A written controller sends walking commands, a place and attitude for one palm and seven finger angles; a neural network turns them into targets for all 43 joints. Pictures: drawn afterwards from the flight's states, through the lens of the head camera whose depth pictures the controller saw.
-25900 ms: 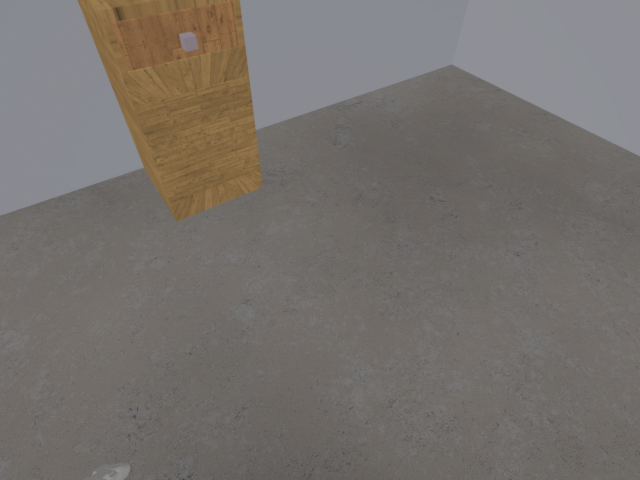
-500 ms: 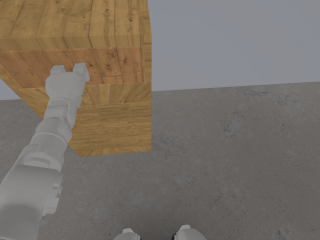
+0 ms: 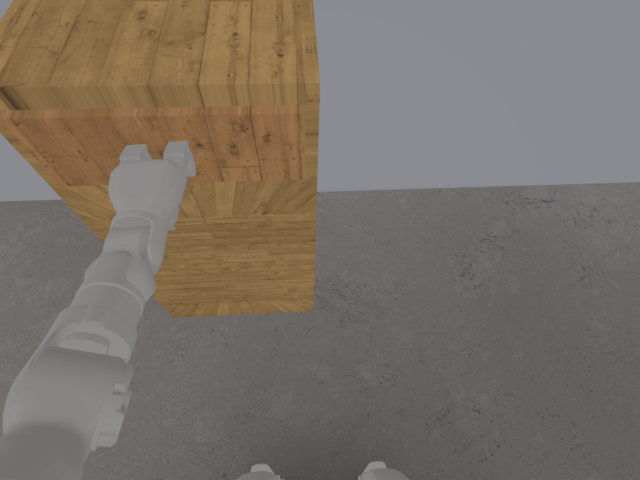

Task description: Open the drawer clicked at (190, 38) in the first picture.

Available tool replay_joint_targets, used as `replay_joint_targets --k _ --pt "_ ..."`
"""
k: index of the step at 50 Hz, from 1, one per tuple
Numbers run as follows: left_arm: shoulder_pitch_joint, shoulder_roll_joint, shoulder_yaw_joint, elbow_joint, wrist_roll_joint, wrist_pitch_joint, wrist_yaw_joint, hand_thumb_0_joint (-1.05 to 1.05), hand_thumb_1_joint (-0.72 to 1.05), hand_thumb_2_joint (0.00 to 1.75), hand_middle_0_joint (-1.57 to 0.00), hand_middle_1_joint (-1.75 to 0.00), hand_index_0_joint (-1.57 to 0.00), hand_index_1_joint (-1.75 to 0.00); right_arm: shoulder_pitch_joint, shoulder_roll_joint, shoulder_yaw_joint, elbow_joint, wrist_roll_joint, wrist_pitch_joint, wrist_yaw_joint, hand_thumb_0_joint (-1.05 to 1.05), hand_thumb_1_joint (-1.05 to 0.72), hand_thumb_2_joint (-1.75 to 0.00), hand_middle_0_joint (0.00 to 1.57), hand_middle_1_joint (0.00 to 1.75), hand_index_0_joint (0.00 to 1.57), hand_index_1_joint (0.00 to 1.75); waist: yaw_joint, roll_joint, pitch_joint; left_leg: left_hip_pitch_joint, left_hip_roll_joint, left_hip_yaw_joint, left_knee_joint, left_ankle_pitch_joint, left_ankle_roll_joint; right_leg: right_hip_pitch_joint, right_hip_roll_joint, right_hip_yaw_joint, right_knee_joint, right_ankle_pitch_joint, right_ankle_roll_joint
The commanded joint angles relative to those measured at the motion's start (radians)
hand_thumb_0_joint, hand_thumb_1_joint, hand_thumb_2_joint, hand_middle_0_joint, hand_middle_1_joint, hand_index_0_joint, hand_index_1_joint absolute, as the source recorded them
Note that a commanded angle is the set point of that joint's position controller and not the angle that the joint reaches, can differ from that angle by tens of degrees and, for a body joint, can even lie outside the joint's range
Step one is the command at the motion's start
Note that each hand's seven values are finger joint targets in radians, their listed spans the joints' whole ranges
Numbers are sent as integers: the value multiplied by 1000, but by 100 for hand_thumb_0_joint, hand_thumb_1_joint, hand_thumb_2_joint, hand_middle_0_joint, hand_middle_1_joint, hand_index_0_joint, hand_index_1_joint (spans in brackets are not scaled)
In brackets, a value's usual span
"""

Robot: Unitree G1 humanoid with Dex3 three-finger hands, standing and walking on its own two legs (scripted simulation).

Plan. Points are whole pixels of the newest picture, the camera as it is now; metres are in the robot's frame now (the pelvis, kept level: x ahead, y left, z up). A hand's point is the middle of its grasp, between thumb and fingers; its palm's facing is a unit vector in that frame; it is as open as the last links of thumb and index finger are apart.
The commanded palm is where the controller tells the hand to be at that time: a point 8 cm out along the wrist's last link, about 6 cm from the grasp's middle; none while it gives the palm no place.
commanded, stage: pull the drawer open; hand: left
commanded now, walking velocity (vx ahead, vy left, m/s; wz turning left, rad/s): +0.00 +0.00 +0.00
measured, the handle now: (166, 172) +0.53 +0.21 +0.02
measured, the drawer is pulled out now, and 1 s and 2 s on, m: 0.01 0.05 0.10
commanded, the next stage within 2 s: none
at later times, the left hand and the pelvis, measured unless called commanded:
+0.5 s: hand (163, 219) +0.46 +0.20 +0.00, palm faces -0.06 -0.04 -1.00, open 7.8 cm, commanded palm +0.41 +0.20 +0.05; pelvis +0.00 +0.00 +0.01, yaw -2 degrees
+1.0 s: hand (160, 234) +0.43 +0.21 +0.00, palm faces -0.04 -0.02 -1.00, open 7.8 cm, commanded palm +0.41 +0.20 +0.05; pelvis -0.01 +0.00 +0.00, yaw +0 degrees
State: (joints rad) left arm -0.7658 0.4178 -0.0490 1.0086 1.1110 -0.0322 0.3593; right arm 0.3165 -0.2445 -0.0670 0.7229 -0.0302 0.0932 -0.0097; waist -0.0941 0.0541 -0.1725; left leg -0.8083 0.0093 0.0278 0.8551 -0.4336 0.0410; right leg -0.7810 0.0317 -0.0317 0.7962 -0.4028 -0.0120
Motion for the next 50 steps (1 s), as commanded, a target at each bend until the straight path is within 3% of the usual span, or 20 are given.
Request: replay_joint_targets --k 1,5,10,11,12,13,15,18,20,24,26,29,32,35,38,40,41,45,48,50 --pt "-446 195 38 -156 1 13 40 0 90 90 -40 -135 -40 -135 186 -152 -58 -29 -10 -8 -13 0 -90 -90 20 30 20 30 -42 47 -452 384 -2 -42 -5 713 -12 140 35 7 -28 500 -13" --pt "-478 227 55 -147 -6 10 35 0 90 90 -40 -135 -40 -135 182 -156 -54 -35 -5 -12 -15 0 -90 -90 20 30 20 30 -44 29 -459 338 -12 -35 -10 604 -7 164 36 13 -32 476 -17" --pt "-376 239 76 -151 -14 2 25 0 90 90 -40 -135 -40 -135 168 -155 -51 -53 -1 -14 -15 0 -90 -90 20 30 20 30 -11 26 -477 328 -15 -24 -26 576 -2 215 37 18 -40 480 -19" --pt "-343 203 45 -143 -16 1 21 0 90 90 -40 -135 -40 -135 164 -150 -48 -60 0 -15 -15 0 -90 -90 20 30 20 30 -6 47 -466 321 -17 -17 -33 557 -2 217 36 17 -46 470 -18" --pt "-342 221 60 -149 -17 -1 19 0 90 90 -40 -135 -40 -135 164 -154 -49 -55 5 -14 -15 0 -90 -90 20 30 20 30 -10 25 -440 319 -12 -22 -38 540 -2 204 38 13 -49 454 -19" --pt "-323 197 42 -161 -17 -4 16 0 90 90 -40 -135 -40 -135 158 -152 -49 -63 4 -18 -16 0 -90 -90 20 30 20 30 -3 35 -440 320 -13 -18 -42 544 -1 209 38 13 -52 451 -19" --pt "-277 221 71 -195 -24 -10 13 0 90 90 -40 -135 -40 -135 153 -157 -52 -66 5 -14 -13 0 -90 -90 20 30 20 30 14 45 -469 350 -9 -22 -45 581 -4 221 40 14 -52 462 -22" --pt "-224 181 43 -211 -26 -9 11 0 90 90 -40 -135 -40 -135 150 -153 -54 -67 7 -17 -13 0 -90 -90 20 30 20 30 11 20 -432 341 -5 -14 -55 587 -1 232 39 13 -63 478 -18" --pt "-147 220 87 -235 -38 -9 9 0 90 90 -40 -135 -40 -135 139 -159 -55 -72 8 -11 -12 0 -90 -90 20 30 20 30 36 7 -448 334 -7 -9 -64 603 1 281 38 20 -66 513 -21" --pt "-82 192 69 -281 -41 -3 11 0 90 90 -40 -135 -40 -135 124 -157 -57 -79 13 -11 -12 0 -90 -90 20 30 20 30 36 -14 -402 337 -4 -5 -84 606 2 294 36 19 -81 522 -18" --pt "-17 217 94 -304 -39 1 13 0 90 90 -40 -135 -40 -135 113 -156 -56 -84 15 -7 -13 0 -90 -90 20 30 20 30 52 -18 -415 343 -5 -4 -87 641 1 323 33 25 -76 556 -19" --pt "131 161 75 -373 -52 16 13 0 90 90 -40 -135 -40 -135 86 -150 -57 -108 20 -9 -5 0 -90 -90 20 30 20 30 68 -20 -382 375 0 -4 -98 695 -1 331 34 19 -90 570 -19" --pt "230 165 89 -482 -63 32 16 0 90 90 -40 -135 -40 -135 56 -149 -56 -130 22 -11 0 0 -90 -90 20 30 20 30 82 -15 -390 403 5 -8 -101 773 -3 358 30 25 -87 628 -17" --pt "-211 211 63 -381 -31 26 34 0 90 90 -40 -135 -40 -135 92 -162 -52 -64 18 -15 -20 0 -90 -90 20 30 20 30 -27 -34 -251 342 2 -21 -88 589 -5 214 32 8 -89 484 -13" --pt "-143 221 87 -284 -3 36 50 0 90 90 -40 -135 -40 -135 89 -155 -50 -68 7 -15 -24 0 -90 -90 20 30 20 30 21 -9 -315 359 -9 -12 -82 606 -8 223 29 6 -72 472 -20" --pt "-226 213 74 -303 0 35 54 0 90 90 -40 -135 -40 -135 100 -149 -55 -64 4 -12 -22 0 -90 -90 20 30 20 30 14 35 -388 402 -10 -23 -61 670 -15 212 28 7 -52 492 -24" --pt "-226 165 38 -281 1 37 56 0 90 90 -40 -135 -40 -135 100 -142 -55 -65 3 -13 -20 0 -90 -90 20 30 20 30 11 56 -396 419 -8 -25 -55 686 -17 191 29 2 -50 480 -22" --pt "-296 149 29 -270 -5 37 60 0 90 90 -40 -135 -40 -135 97 -139 -56 -70 5 -8 -18 0 -90 -90 20 30 20 30 0 27 -416 420 -9 -38 -42 682 -18 178 31 0 -45 469 -23" --pt "-288 112 -1 -211 -12 40 57 0 90 90 -40 -135 -40 -135 90 -138 -52 -78 9 -9 -19 0 -90 -90 20 30 20 30 -8 -29 -367 363 -17 -29 -54 556 -10 182 32 1 -60 426 -20" --pt "-316 148 21 -205 -11 35 54 0 90 90 -40 -135 -40 -135 89 -142 -50 -79 9 -9 -24 0 -90 -90 20 30 20 30 -7 -23 -377 347 -21 -29 -58 517 -7 192 30 8 -60 422 -24"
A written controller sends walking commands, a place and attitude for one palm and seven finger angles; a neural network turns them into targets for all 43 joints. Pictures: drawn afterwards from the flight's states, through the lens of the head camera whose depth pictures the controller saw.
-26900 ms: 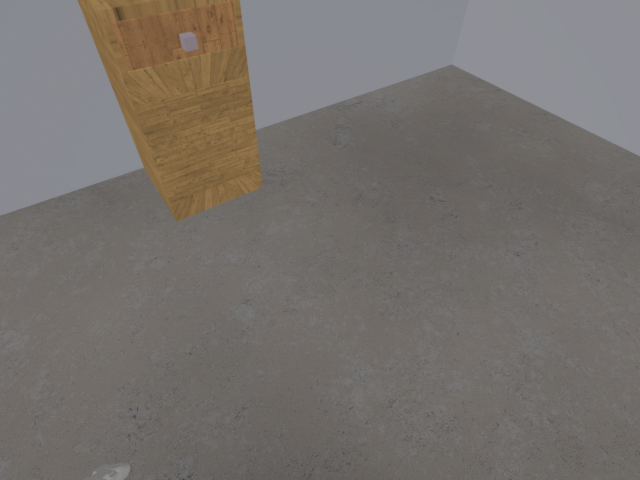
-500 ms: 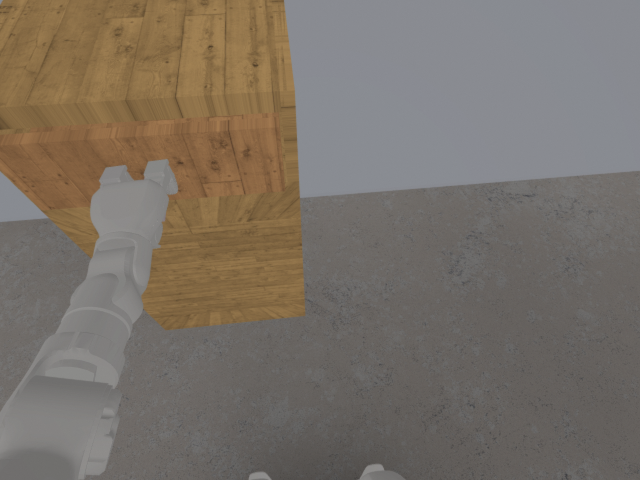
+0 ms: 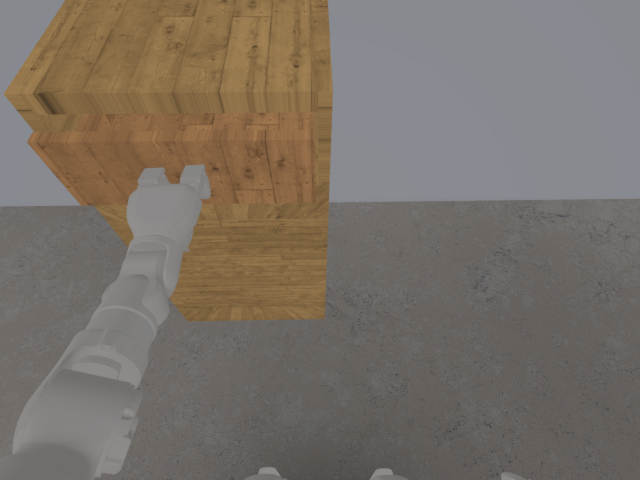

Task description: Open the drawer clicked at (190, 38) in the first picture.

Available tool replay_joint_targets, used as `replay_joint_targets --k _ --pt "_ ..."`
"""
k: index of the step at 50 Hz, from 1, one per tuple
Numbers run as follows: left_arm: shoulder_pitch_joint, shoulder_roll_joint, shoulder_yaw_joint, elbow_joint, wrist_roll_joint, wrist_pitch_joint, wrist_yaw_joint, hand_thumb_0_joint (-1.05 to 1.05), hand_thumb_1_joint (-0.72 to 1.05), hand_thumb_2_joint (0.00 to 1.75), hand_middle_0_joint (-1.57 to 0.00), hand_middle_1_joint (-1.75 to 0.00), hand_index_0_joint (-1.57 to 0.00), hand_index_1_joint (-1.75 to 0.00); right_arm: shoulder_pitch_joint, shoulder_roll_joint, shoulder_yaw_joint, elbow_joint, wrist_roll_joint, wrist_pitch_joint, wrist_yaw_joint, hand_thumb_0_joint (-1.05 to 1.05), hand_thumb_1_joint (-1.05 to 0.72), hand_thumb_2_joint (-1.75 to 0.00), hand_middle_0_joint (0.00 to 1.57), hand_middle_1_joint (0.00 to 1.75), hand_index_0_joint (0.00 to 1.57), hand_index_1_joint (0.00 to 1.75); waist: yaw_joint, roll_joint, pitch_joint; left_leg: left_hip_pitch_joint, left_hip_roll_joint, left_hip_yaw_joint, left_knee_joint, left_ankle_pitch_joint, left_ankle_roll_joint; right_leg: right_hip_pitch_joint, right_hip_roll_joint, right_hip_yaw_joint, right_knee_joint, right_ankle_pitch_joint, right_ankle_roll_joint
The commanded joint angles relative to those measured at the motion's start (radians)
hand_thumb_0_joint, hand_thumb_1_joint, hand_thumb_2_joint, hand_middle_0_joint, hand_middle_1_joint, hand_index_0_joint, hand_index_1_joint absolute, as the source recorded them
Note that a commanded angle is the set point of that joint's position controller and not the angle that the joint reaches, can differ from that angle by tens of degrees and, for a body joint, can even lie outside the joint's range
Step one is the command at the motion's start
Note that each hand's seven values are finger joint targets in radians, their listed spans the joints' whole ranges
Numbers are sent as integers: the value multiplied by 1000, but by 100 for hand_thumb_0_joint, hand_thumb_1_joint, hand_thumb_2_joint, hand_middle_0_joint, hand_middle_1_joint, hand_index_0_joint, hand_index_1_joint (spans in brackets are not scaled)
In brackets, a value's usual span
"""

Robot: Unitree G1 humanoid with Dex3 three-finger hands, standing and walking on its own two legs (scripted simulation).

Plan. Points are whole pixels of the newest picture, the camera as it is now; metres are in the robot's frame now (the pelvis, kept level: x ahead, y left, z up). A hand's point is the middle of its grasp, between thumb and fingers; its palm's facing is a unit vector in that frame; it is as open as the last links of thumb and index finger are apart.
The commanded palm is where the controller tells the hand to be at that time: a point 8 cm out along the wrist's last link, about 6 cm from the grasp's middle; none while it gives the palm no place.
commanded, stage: pull the drawer open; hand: left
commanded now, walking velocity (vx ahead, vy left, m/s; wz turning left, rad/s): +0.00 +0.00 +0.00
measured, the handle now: (182, 195) +0.50 +0.21 +0.02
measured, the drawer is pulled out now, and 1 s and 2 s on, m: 0.05 0.10 0.22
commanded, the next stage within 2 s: none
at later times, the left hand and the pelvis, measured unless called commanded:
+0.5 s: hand (178, 239) +0.43 +0.20 +0.00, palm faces -0.06 -0.03 -1.00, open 7.8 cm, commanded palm +0.38 +0.20 +0.05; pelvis +0.00 +0.00 +0.01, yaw -3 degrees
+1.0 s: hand (174, 260) +0.40 +0.20 +0.00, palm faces -0.03 -0.02 -1.00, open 7.7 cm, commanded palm +0.38 +0.19 +0.05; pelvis +0.01 -0.01 +0.01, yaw +1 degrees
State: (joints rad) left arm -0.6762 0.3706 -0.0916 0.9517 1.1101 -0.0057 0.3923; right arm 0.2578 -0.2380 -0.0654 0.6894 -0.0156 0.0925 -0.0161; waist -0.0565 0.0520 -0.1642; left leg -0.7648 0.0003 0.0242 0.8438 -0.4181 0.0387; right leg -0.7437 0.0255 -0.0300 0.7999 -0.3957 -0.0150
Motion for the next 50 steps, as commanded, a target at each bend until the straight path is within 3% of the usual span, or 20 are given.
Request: replay_joint_targets --k 1,3,6,9,10,12,14,22,23,28,31,32,34,36,39,41,46,47,48,50 --pt "-402 183 48 -127 -4 10 21 0 90 90 -40 -135 -40 -135 149 -145 -48 -46 -4 -8 -17 0 -90 -90 20 30 20 30 -43 -11 -375 294 -15 -21 -51 474 -4 153 36 6 -66 398 -21" --pt "-412 169 35 -124 -4 4 18 0 90 90 -40 -135 -40 -135 152 -143 -49 -44 -2 -12 -18 0 -90 -90 20 30 20 30 -48 -11 -370 288 -15 -21 -54 435 -3 143 37 7 -73 370 -22" --pt "-420 215 57 -96 0 1 15 0 90 90 -40 -135 -40 -135 160 -148 -44 -38 -1 -13 -23 0 -90 -90 20 30 20 30 -48 -14 -366 249 -20 -16 -57 391 2 159 35 17 -77 362 -21" --pt "-439 211 52 -103 -6 -8 14 0 90 90 -40 -135 -40 -135 169 -146 -44 -33 0 -21 -25 0 -90 -90 20 30 20 30 -50 -18 -366 233 -22 -13 -63 356 5 169 34 19 -84 344 -21" --pt "-446 245 79 -103 -5 -13 14 0 90 90 -40 -135 -40 -135 170 -151 -45 -26 -1 -20 -27 0 -90 -90 20 30 20 30 -45 -12 -373 232 -20 -17 -63 364 3 171 34 20 -79 346 -23" --pt "-454 199 38 -96 -5 -15 14 0 90 90 -40 -135 -40 -135 179 -146 -46 -22 0 -25 -26 0 -90 -90 20 30 20 30 -57 6 -371 242 -20 -17 -62 356 4 148 36 18 -83 329 -23" --pt "-354 217 71 -102 -14 -20 10 0 90 90 -40 -135 -40 -135 176 -148 -47 -29 1 -25 -22 0 -90 -90 20 30 20 30 -19 2 -388 245 -19 -11 -74 368 2 186 38 18 -83 341 -26" --pt "21 192 94 -276 -58 -27 -14 0 90 90 -40 -135 -40 -135 113 -145 -50 -90 17 -23 -16 0 -90 -90 20 30 20 30 50 -26 -391 278 -11 7 -113 456 4 307 40 28 -104 442 -28" --pt "50 150 61 -327 -64 -23 -15 0 90 90 -40 -135 -40 -135 98 -144 -51 -99 17 -26 -14 0 -90 -90 20 30 20 30 43 -21 -385 294 -8 10 -115 480 4 304 40 28 -111 456 -25" --pt "231 130 64 -468 -72 10 -8 0 90 90 -40 -135 -40 -135 59 -149 -50 -122 22 -31 -3 0 -90 -90 20 30 20 30 48 -41 -315 332 4 -1 -128 567 0 296 41 17 -119 472 -22" --pt "331 103 57 -594 -68 36 1 0 90 90 -40 -135 -40 -135 37 -145 -52 -139 17 -35 5 0 -90 -90 20 30 20 30 56 -27 -344 401 15 -13 -117 702 -5 300 38 12 -107 522 -18" --pt "170 120 50 -581 -66 46 9 0 90 90 -40 -135 -40 -135 41 -154 -52 -115 21 -31 1 0 -90 -90 20 30 20 30 10 -21 -309 413 18 -22 -112 684 -8 261 39 9 -112 517 -15" --pt "-90 137 37 -487 -29 51 25 0 90 90 -40 -135 -40 -135 72 -157 -50 -71 14 -31 -14 0 -90 -90 20 30 20 30 -40 -28 -224 371 14 -33 -102 586 -13 168 39 -6 -102 428 -15" --pt "-31 159 68 -435 -8 58 34 0 90 90 -40 -135 -40 -135 66 -149 -48 -69 4 -31 -18 0 -90 -90 20 30 20 30 -5 -19 -257 383 9 -27 -99 603 -13 181 37 -7 -95 422 -21" --pt "-92 100 13 -441 -3 72 37 0 90 90 -40 -135 -40 -135 59 -136 -50 -75 4 -22 -17 0 -90 -90 20 30 20 30 -4 6 -333 433 1 -32 -81 651 -21 186 34 -7 -83 453 -25" --pt "-118 111 21 -427 -4 79 32 0 90 90 -40 -135 -40 -135 56 -134 -51 -73 1 -17 -18 0 -90 -90 20 30 20 30 1 4 -371 449 2 -35 -69 686 -23 191 32 -7 -76 464 -22" --pt "-146 101 8 -372 -22 74 11 0 90 90 -40 -135 -40 -135 37 -128 -41 -88 2 -7 -27 0 -90 -90 20 30 20 30 -1 -53 -352 384 -19 -19 -71 587 -8 244 27 3 -88 492 -19" --pt "-155 140 38 -363 -19 67 10 0 90 90 -40 -135 -40 -135 34 -130 -39 -87 5 -4 -30 0 -90 -90 20 30 20 30 3 -62 -341 367 -21 -20 -77 557 -8 251 26 4 -87 485 -21" --pt "-161 99 0 -355 -17 63 7 0 90 90 -40 -135 -40 -135 25 -125 -36 -93 3 -4 -32 0 -90 -90 20 30 20 30 -2 -59 -331 358 -25 -16 -78 533 -6 246 25 4 -92 479 -19" --pt "-183 136 28 -357 -14 43 4 0 90 90 -40 -135 -40 -135 29 -127 -36 -92 3 -3 -34 0 -90 -90 20 30 20 30 3 -43 -339 350 -27 -18 -80 521 -5 254 24 9 -89 473 -24"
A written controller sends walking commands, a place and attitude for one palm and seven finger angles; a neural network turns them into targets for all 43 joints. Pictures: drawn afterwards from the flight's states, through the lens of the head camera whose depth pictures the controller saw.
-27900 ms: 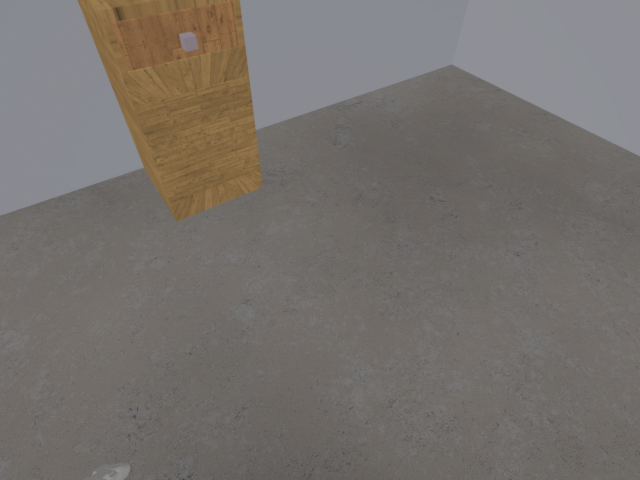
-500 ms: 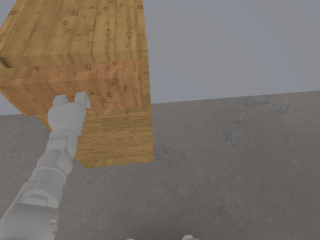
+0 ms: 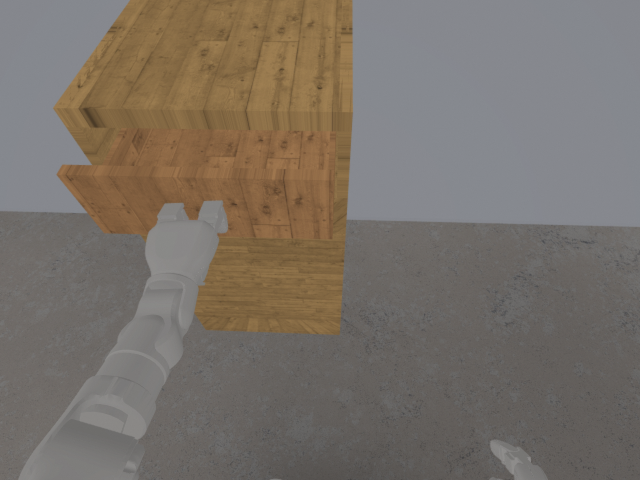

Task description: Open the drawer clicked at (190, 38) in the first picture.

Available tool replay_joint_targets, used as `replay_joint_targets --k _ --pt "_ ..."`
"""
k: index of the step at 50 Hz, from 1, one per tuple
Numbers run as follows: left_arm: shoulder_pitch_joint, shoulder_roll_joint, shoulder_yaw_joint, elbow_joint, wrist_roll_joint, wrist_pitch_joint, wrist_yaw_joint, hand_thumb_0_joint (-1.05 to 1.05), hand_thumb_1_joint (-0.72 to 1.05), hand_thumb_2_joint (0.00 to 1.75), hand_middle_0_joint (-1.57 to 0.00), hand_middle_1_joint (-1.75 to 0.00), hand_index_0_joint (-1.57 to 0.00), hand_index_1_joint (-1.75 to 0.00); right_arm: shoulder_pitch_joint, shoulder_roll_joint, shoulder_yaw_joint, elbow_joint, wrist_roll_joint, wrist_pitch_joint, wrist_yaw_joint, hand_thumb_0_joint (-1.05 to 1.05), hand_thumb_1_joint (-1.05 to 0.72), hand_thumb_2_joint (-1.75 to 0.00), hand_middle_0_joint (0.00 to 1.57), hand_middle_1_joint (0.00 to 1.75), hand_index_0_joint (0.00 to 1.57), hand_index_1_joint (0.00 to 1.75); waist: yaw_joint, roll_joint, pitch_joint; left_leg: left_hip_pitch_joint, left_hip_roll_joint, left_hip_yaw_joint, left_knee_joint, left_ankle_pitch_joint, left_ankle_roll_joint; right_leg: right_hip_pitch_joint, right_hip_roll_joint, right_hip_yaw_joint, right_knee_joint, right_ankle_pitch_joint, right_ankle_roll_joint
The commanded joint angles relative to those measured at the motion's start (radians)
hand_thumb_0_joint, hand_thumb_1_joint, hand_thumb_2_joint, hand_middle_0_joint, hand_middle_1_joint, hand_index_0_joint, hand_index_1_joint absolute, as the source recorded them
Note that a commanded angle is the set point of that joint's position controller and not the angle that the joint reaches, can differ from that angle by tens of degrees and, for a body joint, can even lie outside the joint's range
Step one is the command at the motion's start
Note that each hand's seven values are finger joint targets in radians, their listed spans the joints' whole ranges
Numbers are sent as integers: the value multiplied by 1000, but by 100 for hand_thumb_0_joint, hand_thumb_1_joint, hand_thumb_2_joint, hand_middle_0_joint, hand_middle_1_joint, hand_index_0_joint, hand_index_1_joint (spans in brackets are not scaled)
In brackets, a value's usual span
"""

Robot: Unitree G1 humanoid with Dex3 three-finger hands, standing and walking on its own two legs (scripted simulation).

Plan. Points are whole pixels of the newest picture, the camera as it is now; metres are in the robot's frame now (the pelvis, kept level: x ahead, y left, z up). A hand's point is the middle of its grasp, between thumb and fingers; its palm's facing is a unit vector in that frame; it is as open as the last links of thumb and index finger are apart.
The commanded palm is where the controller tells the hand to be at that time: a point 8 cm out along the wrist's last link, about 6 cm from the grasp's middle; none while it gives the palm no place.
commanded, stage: pull the drawer open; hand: left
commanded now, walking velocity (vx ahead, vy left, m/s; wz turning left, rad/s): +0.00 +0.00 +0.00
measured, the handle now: (200, 229) +0.45 +0.20 +0.01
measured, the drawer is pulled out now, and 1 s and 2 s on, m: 0.10 0.22 0.30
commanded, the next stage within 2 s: open the thumb to release the handle in 1.84 s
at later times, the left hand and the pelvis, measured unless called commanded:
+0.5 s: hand (186, 302) +0.34 +0.20 -0.01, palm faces -0.02 -0.07 -1.00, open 7.8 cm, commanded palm +0.29 +0.21 +0.04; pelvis +0.01 +0.00 +0.01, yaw -4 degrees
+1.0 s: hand (174, 355) +0.27 +0.20 -0.01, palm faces +0.02 -0.07 -1.00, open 7.7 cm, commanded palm +0.25 +0.20 +0.04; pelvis +0.01 -0.01 +0.00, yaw +0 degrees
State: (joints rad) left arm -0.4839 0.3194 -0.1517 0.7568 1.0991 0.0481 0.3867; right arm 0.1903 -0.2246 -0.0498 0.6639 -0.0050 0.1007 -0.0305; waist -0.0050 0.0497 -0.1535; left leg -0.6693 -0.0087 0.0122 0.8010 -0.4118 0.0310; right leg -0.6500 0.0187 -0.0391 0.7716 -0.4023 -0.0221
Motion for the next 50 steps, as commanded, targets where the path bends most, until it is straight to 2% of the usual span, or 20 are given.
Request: replay_joint_targets --k 1,2,4,6,7,9,11,20,23,25,28,32,34,35,38,40,41,43,46,50 --pt "-383 167 69 -160 -2 -18 11 0 90 90 -40 -135 -40 -135 96 -136 -50 -68 -8 -12 -18 0 -90 -90 20 30 20 30 -50 -21 -349 257 -19 -2 -37 502 3 151 30 19 -62 471 -16" --pt "-382 193 92 -140 3 -24 13 0 90 90 -40 -135 -40 -135 102 -136 -52 -64 -5 -10 -19 0 -90 -90 20 30 20 30 -48 -13 -336 250 -18 -3 -37 490 2 140 32 18 -61 455 -20" --pt "-360 160 70 -140 4 -37 15 0 90 90 -40 -135 -40 -135 101 -131 -53 -69 -6 -13 -17 0 -90 -90 20 30 20 30 -43 -17 -339 239 -20 -1 -41 454 3 142 33 20 -64 432 -21" --pt "-247 131 64 -170 -7 -44 13 0 90 90 -40 -135 -40 -135 92 -129 -55 -88 -7 -14 -11 0 -90 -90 20 30 20 30 -23 -18 -367 252 -18 3 -44 485 6 171 35 23 -68 450 -23" --pt "-198 166 99 -191 -13 -47 13 0 90 90 -40 -135 -40 -135 90 -132 -57 -91 -4 -14 -10 0 -90 -90 20 30 20 30 -7 -22 -375 248 -17 6 -48 486 6 197 35 27 -69 467 -24" --pt "-94 162 103 -254 -32 -48 9 0 90 90 -40 -135 -40 -135 75 -132 -56 -107 -2 -15 -7 0 -90 -90 20 30 20 30 8 -34 -395 247 -17 10 -58 492 7 243 35 36 -74 499 -22" --pt "46 162 117 -291 -54 -46 0 0 90 90 -40 -135 -40 -135 59 -134 -51 -127 2 -19 -4 0 -90 -90 20 30 20 30 23 -62 -369 207 -20 18 -74 466 8 288 32 43 -83 524 -18" --pt "395 185 170 -567 -70 -3 24 0 90 90 -40 -135 -40 -135 0 -150 -52 -154 8 -45 12 0 -90 -90 20 30 20 30 34 -39 -276 237 -5 14 -111 520 -2 292 35 46 -94 541 -21" --pt "498 139 143 -639 -70 20 39 0 90 90 -40 -135 -40 -135 -18 -144 -49 -163 3 -58 21 0 -90 -90 20 30 20 30 34 -41 -260 271 2 15 -103 566 -6 273 34 37 -92 554 -13" --pt "532 182 186 -686 -74 30 45 0 90 90 -40 -135 -40 -135 -32 -148 -50 -163 2 -60 21 0 -90 -90 20 30 20 30 41 -37 -277 279 2 12 -104 578 -10 295 34 43 -84 574 -17" --pt "606 125 138 -721 -67 48 54 0 90 90 -40 -135 -40 -135 -58 -137 -35 -176 -2 -70 27 0 -90 -90 20 30 20 30 39 -33 -236 289 0 10 -99 580 -13 268 33 31 -79 565 -13" --pt "670 148 168 -785 -63 55 66 0 90 90 -40 -135 -40 -135 -92 -131 -29 -187 -3 -73 29 0 -90 -90 20 30 20 30 52 -41 -244 312 0 3 -93 594 -17 273 32 38 -67 577 -15" --pt "717 111 132 -821 -62 57 66 0 90 90 -40 -135 -40 -135 -112 -123 -25 -197 -5 -77 34 0 -90 -90 20 30 20 30 52 -40 -227 320 -1 2 -87 598 -17 267 29 35 -65 586 -13" --pt "741 131 156 -847 -65 53 65 0 90 90 -40 -135 -40 -135 -126 -123 -24 -203 -4 -76 34 0 -90 -90 20 30 20 30 64 -29 -234 334 2 0 -87 634 -19 275 28 41 -63 602 -16" --pt "848 108 139 -885 -59 48 69 0 90 90 -40 -135 -40 -135 -149 -111 -10 -220 -10 -83 40 0 -90 -90 20 30 20 30 73 -68 -215 324 -2 -1 -73 628 -18 273 27 40 -50 617 -10" --pt "472 136 130 -853 -32 49 74 0 90 90 -40 -135 -40 -135 -144 -125 -13 -172 -18 -66 19 0 -90 -90 20 30 20 30 4 -51 -178 312 -7 -6 -63 541 -14 203 26 41 -63 571 -9" --pt "463 163 159 -848 -11 36 85 0 90 90 -40 -135 -40 -135 -144 -122 -14 -175 -29 -74 13 0 -90 -90 20 30 20 30 25 -14 -180 314 -8 -8 -64 526 -16 188 26 45 -58 532 -12" --pt "562 149 160 -777 4 36 94 0 90 90 -40 -135 -40 -135 -147 -108 -7 -176 -28 -80 12 0 -90 -90 20 30 20 30 46 -24 -193 311 -13 -6 -52 531 -18 190 31 36 -47 527 -16" --pt "512 125 119 -812 10 32 93 0 90 90 -40 -135 -40 -135 -148 -106 -11 -173 -32 -76 11 0 -90 -90 20 30 20 30 45 -21 -258 340 -16 -6 -40 551 -19 207 25 41 -42 554 -14" --pt "480 157 141 -760 -2 43 79 0 90 90 -40 -135 -40 -135 -158 -106 -9 -160 -26 -67 -2 0 -90 -90 20 30 20 30 44 -59 -255 304 -28 -2 -44 494 -16 246 23 51 -51 583 -14"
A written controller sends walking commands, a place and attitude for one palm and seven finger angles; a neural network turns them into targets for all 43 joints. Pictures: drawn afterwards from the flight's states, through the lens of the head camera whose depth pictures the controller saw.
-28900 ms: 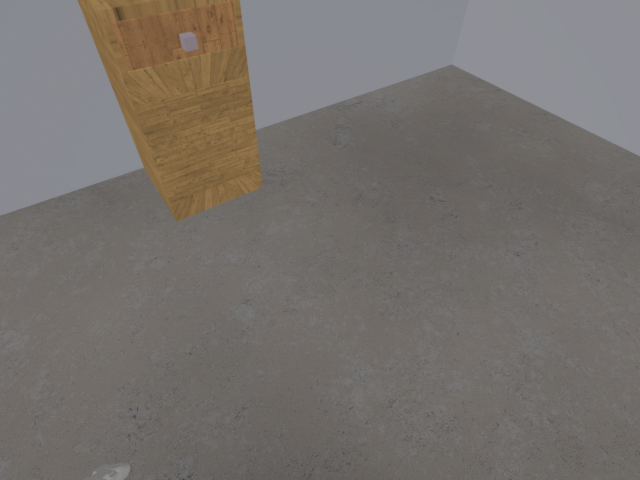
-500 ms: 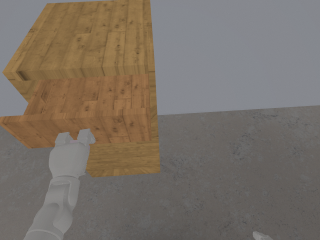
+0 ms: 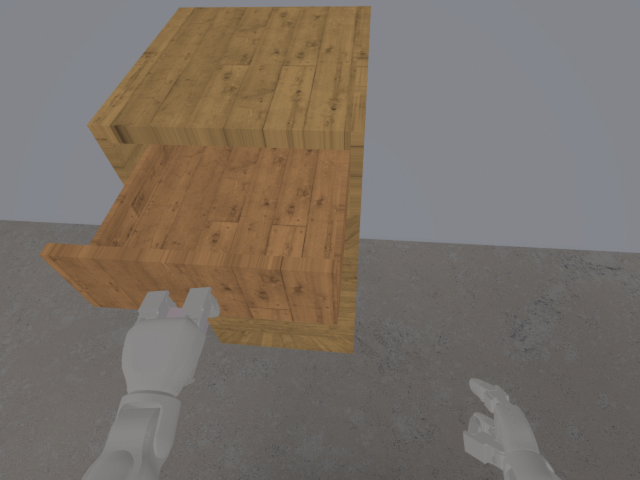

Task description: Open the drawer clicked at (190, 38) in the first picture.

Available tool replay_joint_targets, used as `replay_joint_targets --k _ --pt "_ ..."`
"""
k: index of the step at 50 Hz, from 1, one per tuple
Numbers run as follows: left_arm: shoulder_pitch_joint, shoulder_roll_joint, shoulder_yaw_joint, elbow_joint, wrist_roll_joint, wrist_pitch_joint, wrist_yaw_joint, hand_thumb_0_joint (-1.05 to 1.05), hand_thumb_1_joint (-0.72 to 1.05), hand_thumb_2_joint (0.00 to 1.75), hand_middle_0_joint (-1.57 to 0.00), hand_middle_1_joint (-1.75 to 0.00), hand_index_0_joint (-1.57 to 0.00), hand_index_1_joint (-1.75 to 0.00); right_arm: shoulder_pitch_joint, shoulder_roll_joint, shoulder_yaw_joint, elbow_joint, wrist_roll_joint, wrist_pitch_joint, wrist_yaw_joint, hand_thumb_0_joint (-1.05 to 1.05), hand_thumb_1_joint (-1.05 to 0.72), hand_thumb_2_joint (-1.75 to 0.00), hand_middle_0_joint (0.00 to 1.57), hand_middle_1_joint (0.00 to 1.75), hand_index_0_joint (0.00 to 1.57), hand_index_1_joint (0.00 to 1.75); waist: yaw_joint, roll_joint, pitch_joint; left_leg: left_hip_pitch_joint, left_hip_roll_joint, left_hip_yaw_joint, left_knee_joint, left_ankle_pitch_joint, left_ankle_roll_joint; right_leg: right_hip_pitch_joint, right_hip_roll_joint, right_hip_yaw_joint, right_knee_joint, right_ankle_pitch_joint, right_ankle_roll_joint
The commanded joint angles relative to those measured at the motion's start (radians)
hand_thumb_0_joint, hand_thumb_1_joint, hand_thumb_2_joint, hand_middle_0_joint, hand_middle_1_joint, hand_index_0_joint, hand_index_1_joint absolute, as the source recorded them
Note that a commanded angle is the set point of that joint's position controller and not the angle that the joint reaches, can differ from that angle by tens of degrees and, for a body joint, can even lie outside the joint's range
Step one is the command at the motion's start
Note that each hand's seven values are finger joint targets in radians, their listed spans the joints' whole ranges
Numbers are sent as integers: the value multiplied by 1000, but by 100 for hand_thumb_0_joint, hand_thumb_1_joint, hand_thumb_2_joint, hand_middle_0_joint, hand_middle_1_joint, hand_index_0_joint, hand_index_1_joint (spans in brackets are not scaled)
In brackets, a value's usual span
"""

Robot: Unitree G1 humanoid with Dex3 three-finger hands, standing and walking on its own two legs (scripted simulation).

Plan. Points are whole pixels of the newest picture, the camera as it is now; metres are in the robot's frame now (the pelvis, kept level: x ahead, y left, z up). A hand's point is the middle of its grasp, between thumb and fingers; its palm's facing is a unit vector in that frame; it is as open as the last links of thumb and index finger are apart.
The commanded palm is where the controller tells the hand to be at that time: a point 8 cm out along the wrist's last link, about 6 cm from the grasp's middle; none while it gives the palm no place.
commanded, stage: pull the drawer open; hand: left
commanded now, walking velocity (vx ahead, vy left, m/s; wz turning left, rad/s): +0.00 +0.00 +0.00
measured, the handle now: (189, 316) +0.31 +0.22 +0.01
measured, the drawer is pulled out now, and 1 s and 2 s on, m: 0.22 0.30 0.30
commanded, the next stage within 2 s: open the thumb to release the handle in 0.84 s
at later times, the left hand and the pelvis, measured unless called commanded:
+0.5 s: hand (176, 386) +0.22 +0.21 -0.01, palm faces -0.04 -0.10 -0.99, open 7.7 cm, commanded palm +0.17 +0.22 +0.04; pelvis -0.02 -0.01 +0.00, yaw -3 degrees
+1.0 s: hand (162, 424) +0.18 +0.21 -0.01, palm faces -0.01 -0.09 -1.00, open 7.8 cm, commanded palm +0.16 +0.22 +0.04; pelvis +0.01 +0.00 -0.02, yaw -3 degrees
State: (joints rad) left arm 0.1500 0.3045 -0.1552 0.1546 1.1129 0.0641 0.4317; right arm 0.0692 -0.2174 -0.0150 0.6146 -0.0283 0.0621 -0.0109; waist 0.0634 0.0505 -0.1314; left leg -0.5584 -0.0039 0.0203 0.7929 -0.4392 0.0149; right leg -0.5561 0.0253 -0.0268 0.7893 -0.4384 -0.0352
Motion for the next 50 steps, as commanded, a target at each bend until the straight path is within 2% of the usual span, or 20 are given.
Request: replay_joint_targets --k 1,9,12,13,16,20,21,22,25,34,35,36,37,38,40,43,46,47,48,50 --pt "-172 171 133 -162 -12 25 33 0 90 90 -40 -135 -40 -135 -43 -113 -38 -115 -8 -30 -23 0 -90 -90 20 30 20 30 -23 -66 -266 177 -36 -7 -41 486 2 154 10 46 -72 621 3" --pt "-247 172 128 -97 -28 8 13 0 90 90 -40 -135 -40 -135 -39 -110 -42 -101 1 -23 -40 0 -90 -90 20 30 20 30 -30 -51 -219 131 -45 -6 -69 358 7 149 9 51 -101 502 -1" --pt "-107 183 158 -115 -47 -2 10 0 90 90 -40 -135 -40 -135 -44 -111 -46 -121 6 -28 -37 0 -90 -90 20 30 20 30 3 -58 -238 125 -46 2 -89 345 7 195 9 61 -112 487 -4" --pt "-74 159 131 -139 -48 -3 8 0 90 90 -40 -135 -40 -135 -50 -111 -42 -131 3 -31 -34 0 -90 -90 20 30 20 30 6 -46 -233 117 -46 3 -93 336 6 190 5 65 -114 479 -2" --pt "60 157 138 -201 -68 -10 2 0 90 90 -40 -135 -40 -135 -58 -113 -42 -156 5 -35 -24 0 -90 -90 20 30 20 30 23 -49 -215 103 -43 8 -106 324 5 209 3 71 -118 458 -4" --pt "266 193 202 -280 -92 -18 0 0 90 90 -40 -135 -40 -135 -74 -119 -43 -176 12 -37 -10 0 -90 -90 20 30 20 30 44 -48 -200 87 -41 6 -115 333 0 237 7 89 -109 482 -14" --pt "298 165 167 -318 -88 -20 3 0 90 90 -40 -135 -40 -135 -80 -117 -37 -186 5 -41 -5 0 -90 -90 20 30 20 30 41 -29 -189 85 -40 10 -110 330 2 220 3 87 -104 477 -10" --pt "302 187 193 -333 -89 -22 7 0 90 90 -40 -135 -40 -135 -74 -118 -43 -179 9 -38 -3 0 -90 -90 20 30 20 30 35 -17 -181 89 -39 8 -108 332 2 212 8 89 -102 475 -15" --pt "397 164 186 -386 -78 -32 26 0 90 90 -40 -135 -40 -135 -77 -122 -47 -187 -1 -41 14 0 -90 -90 20 30 20 30 34 5 -169 103 -31 3 -89 377 0 168 17 81 -82 473 -22" --pt "551 142 177 -475 -51 -57 96 0 90 90 -40 -135 -40 -135 -57 -118 -48 -205 -16 -47 43 0 -90 -90 20 30 20 30 23 -28 -186 111 -23 -18 -9 426 0 57 27 72 -7 464 -18" --pt "571 159 196 -499 -50 -60 103 0 90 90 -40 -135 -40 -135 -57 -119 -46 -211 -16 -43 42 0 -90 -90 20 30 20 30 29 -15 -196 120 -24 -21 -2 460 -1 56 29 79 0 483 -21" --pt "592 147 184 -497 -40 -64 111 0 90 90 -40 -135 -40 -135 -52 -116 -42 -214 -22 -48 48 0 -90 -90 20 30 20 30 29 -37 -203 126 -21 -26 13 476 -2 32 29 84 13 479 -17" --pt "659 125 168 -497 -49 -64 106 0 90 90 -40 -135 -40 -135 -53 -108 -41 -218 -13 -49 54 0 -90 -90 20 30 20 30 42 -18 -198 131 -20 -25 11 494 -2 45 30 70 17 486 -18" --pt "693 118 154 -507 -51 -68 101 0 90 90 -40 -135 -40 -135 -51 -109 -36 -225 -17 -52 61 0 -90 -90 20 30 20 30 39 -49 -192 127 -17 -28 27 521 -1 28 30 78 24 504 -15" --pt "696 154 190 -553 -65 -66 97 0 90 90 -40 -135 -40 -135 -55 -113 -32 -228 -12 -45 59 0 -90 -90 20 30 20 30 44 -32 -227 128 -16 -30 31 567 -3 70 27 86 34 576 -15" --pt "737 137 177 -547 -61 -62 97 0 90 90 -40 -135 -40 -135 -60 -103 -22 -236 -15 -47 65 0 -90 -90 20 30 20 30 42 -60 -191 104 -18 -28 46 559 2 60 24 89 39 608 -7" --pt "746 162 207 -565 -66 -62 101 0 90 90 -40 -135 -40 -135 -55 -103 -16 -240 -20 -49 62 0 -90 -90 20 30 20 30 44 -59 -208 102 -20 -30 54 570 2 77 19 111 42 666 -4" --pt "347 202 209 -524 -32 -45 105 0 90 90 -40 -135 -40 -135 -56 -127 -21 -187 -28 -23 43 0 -90 -90 20 30 20 30 -42 -66 -164 71 -28 -40 61 459 3 -2 17 102 30 604 -4" --pt "355 197 243 -512 -18 -53 119 0 83 87 -40 -134 -40 -134 -45 -108 -28 -208 -39 -31 29 0 -90 -90 20 30 20 30 -2 -41 -188 87 -29 -35 59 441 3 8 20 99 30 564 -7" --pt "439 217 275 -471 -24 -58 129 0 69 81 -38 -133 -38 -133 -40 -106 -26 -208 -31 -36 19 0 -90 -90 20 30 20 30 13 -23 -221 97 -34 -34 61 465 0 39 23 98 32 595 -12"
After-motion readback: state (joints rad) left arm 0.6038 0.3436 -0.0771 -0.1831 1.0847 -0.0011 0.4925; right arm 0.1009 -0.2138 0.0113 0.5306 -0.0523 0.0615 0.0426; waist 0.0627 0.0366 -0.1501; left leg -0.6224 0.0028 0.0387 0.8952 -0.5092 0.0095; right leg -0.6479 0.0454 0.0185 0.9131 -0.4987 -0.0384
